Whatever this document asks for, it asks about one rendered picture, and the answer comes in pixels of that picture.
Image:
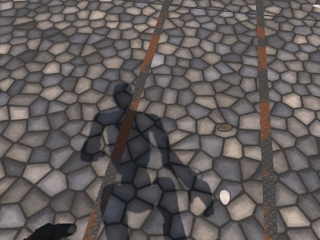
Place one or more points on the left robot hand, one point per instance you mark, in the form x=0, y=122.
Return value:
x=53, y=232

